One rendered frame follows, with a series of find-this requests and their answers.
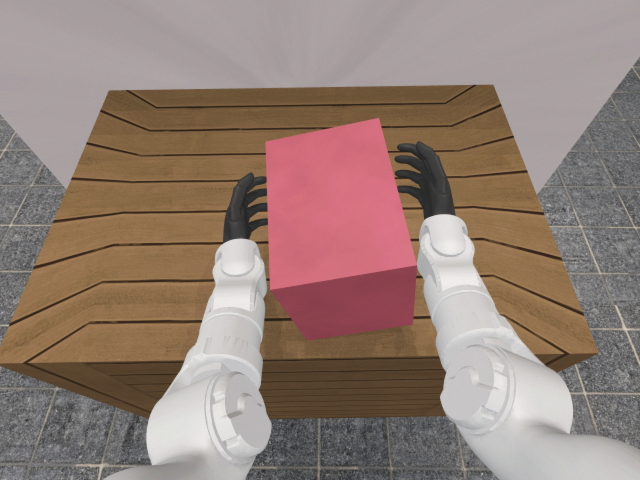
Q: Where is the robot left upper arm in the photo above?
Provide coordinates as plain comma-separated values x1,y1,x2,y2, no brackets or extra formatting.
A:
103,371,272,480

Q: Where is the left robot hand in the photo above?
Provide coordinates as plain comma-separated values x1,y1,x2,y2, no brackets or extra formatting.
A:
223,172,268,244

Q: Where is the pedestal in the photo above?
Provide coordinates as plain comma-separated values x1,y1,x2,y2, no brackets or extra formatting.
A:
0,85,599,419

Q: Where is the left robot forearm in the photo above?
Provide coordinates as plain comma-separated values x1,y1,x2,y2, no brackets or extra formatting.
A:
146,239,267,458

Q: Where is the right robot hand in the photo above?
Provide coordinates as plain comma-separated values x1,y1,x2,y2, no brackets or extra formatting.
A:
394,141,456,220

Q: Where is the carton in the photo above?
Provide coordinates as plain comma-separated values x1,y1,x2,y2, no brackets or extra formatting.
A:
265,118,417,341

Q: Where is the right robot forearm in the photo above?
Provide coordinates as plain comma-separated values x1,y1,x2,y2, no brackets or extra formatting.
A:
417,214,545,372

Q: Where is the robot right upper arm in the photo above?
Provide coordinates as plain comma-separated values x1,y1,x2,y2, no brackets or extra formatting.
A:
440,344,640,480

